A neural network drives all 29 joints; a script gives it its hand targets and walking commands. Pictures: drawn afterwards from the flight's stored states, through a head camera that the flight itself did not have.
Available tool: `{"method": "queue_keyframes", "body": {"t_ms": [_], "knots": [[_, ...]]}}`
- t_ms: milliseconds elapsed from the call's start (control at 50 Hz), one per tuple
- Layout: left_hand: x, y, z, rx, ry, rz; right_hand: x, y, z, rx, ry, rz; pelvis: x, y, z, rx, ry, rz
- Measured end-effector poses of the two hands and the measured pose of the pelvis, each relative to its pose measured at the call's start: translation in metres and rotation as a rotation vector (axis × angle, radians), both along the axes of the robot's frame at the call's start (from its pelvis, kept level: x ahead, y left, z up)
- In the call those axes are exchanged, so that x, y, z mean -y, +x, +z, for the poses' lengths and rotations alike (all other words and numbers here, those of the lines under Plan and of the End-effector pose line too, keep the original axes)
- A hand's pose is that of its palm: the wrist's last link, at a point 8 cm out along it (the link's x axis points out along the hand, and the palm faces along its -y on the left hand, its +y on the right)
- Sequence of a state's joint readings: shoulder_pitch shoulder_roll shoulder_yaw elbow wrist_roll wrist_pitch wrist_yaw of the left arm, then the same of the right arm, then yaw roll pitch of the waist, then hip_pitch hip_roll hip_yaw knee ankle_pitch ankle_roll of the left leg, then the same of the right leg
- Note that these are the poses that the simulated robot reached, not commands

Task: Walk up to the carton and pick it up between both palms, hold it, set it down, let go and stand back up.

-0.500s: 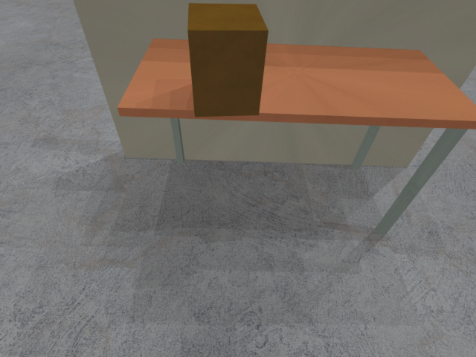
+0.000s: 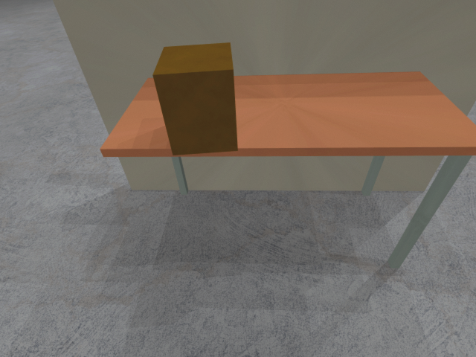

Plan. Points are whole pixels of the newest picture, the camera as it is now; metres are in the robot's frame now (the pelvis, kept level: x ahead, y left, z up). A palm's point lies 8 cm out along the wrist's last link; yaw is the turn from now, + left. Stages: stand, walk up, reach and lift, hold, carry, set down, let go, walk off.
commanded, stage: walk up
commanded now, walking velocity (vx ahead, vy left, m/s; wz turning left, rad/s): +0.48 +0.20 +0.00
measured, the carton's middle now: (201, 99) +0.83 +0.14 +0.08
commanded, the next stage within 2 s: none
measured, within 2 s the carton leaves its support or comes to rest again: neither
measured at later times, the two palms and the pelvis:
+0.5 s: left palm out of the picture +0.14 +0.26 -0.15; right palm (319, 275) +0.38 -0.17 -0.16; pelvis +0.25 +0.06 -0.03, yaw +3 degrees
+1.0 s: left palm (135, 224) +0.51 +0.31 -0.13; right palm (305, 271) +0.40 -0.14 -0.17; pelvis +0.44 +0.07 -0.01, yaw +3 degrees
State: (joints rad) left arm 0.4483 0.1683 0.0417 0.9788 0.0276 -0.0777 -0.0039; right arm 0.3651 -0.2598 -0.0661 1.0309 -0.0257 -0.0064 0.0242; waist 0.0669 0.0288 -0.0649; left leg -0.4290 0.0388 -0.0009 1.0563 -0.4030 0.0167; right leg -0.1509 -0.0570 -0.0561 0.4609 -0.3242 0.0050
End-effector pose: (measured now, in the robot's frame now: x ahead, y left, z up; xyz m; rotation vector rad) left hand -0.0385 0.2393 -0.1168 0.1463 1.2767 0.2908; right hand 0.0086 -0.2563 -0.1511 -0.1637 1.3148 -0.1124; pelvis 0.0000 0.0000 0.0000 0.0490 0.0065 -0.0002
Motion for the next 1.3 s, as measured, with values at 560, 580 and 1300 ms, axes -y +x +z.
{"method": "queue_keyframes", "body": {"t_ms": [560, 580, 1300], "knots": [[-0.059, 0.26, -0.023, -0.218, -0.05, 0.003, -0.07, 0.361, 0.004, 0.134, -0.05, 0.042, -0.069, 0.281, -0.012, -0.014, -0.057, 0.033], [-0.07, 0.294, -0.021, -0.156, -0.036, -0.031, -0.067, 0.351, 0.01, 0.104, -0.07, 0.013, -0.072, 0.291, -0.007, -0.004, -0.066, 0.034], [-0.144, 0.404, 0.016, -0.163, 0.132, 0.038, -0.124, 0.516, -0.007, 0.112, 0.03, 0.072, -0.117, 0.403, -0.002, 0.06, 0.067, 0.05]]}}
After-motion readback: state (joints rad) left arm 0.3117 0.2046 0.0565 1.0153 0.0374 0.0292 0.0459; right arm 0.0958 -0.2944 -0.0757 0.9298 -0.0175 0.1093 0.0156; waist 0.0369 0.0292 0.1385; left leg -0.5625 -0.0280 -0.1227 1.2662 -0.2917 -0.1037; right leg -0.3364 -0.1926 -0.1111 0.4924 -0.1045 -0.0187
